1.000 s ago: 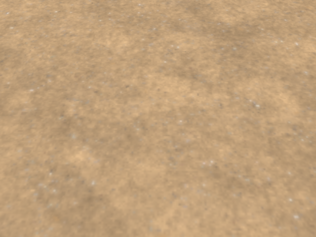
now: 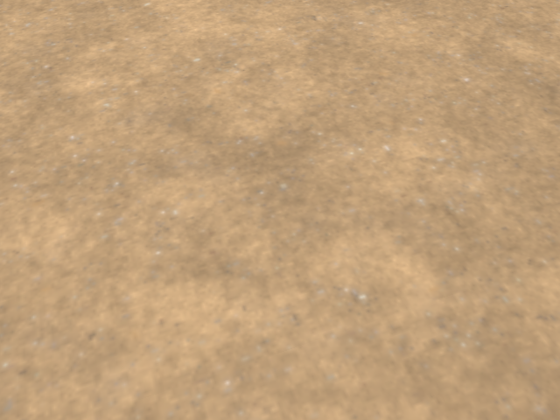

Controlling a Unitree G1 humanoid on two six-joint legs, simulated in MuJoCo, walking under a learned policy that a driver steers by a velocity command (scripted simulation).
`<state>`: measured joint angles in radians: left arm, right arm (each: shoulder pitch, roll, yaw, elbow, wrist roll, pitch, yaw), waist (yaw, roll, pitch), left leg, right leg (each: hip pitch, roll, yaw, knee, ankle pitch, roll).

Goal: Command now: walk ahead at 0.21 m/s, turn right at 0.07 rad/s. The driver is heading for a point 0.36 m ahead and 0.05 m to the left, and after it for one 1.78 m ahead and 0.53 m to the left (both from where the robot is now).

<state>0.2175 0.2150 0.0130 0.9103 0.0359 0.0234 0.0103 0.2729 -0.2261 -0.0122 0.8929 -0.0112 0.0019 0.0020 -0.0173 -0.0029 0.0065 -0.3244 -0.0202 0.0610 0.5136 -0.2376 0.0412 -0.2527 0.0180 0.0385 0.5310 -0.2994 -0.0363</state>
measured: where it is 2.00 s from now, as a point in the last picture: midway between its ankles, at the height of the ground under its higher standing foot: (198, 303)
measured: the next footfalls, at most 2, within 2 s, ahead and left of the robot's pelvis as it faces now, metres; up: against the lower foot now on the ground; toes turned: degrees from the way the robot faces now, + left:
left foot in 0.30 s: +0.12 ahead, +0.12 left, +0.00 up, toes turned +3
right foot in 0.76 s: +0.44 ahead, -0.07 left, +0.00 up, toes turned +4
